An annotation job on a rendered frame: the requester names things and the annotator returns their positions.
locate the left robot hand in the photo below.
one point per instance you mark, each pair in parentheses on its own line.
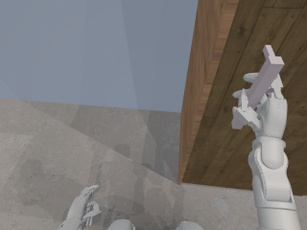
(88,213)

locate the left robot forearm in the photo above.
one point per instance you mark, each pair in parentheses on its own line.
(71,224)

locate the left robot thigh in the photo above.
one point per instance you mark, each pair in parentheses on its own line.
(121,224)

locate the handle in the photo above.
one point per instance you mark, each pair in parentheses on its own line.
(270,69)

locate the wardrobe door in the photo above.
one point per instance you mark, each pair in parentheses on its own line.
(219,156)

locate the right robot forearm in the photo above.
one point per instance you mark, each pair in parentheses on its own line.
(272,191)

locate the right robot hand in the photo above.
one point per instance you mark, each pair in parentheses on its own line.
(271,110)

